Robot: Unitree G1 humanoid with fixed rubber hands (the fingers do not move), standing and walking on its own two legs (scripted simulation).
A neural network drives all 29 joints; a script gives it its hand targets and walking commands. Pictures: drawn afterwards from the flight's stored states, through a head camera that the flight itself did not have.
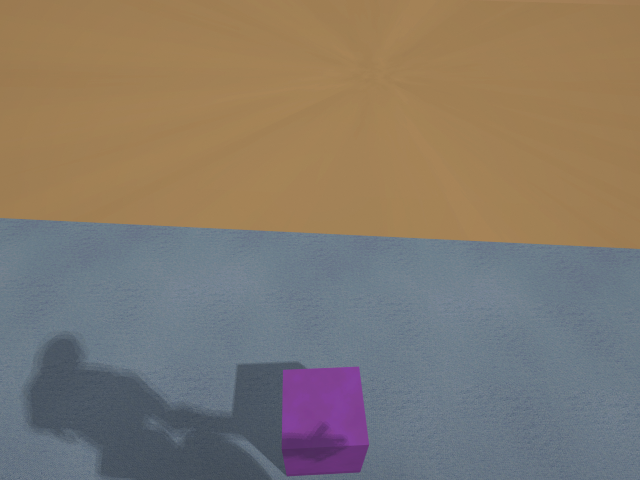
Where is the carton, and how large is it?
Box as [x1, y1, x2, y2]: [282, 367, 368, 475]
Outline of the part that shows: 358,367 283,370 282,453 287,475 357,472 360,470 368,446 368,439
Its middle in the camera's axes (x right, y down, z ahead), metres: +0.01 +0.50 +1.09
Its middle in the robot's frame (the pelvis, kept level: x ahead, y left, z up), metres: +0.44 +0.01 -0.66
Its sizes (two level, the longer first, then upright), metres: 0.210 0.200 0.250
